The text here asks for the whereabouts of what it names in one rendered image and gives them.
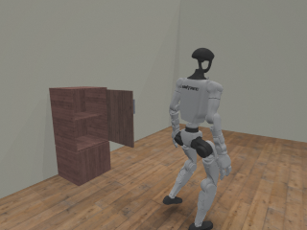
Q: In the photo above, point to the robot left shin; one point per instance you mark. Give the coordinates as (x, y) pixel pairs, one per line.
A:
(182, 178)

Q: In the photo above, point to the right robot foot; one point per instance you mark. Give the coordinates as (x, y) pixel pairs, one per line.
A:
(206, 225)

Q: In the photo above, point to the robot right upper arm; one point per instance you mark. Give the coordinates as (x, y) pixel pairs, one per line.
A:
(215, 91)

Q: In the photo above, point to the robot right hand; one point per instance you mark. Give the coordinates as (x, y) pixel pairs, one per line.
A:
(224, 162)

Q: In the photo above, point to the robot left forearm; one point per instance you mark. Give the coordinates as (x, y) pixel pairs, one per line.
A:
(174, 120)

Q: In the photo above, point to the robot right forearm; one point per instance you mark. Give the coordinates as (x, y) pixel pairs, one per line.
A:
(218, 137)

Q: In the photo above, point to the cupboard door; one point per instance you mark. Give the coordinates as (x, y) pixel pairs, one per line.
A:
(119, 116)

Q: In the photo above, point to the robot left upper arm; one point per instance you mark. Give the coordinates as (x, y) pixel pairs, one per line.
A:
(174, 105)

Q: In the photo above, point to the robot left hand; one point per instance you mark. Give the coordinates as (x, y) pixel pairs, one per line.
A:
(174, 133)

